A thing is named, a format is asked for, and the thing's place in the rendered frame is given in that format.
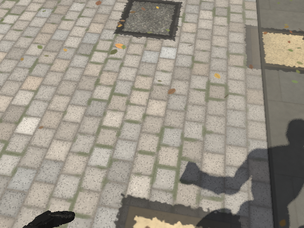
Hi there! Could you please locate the left robot hand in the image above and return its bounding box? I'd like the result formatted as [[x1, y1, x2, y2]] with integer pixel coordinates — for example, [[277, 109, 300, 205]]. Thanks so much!
[[23, 210, 75, 228]]

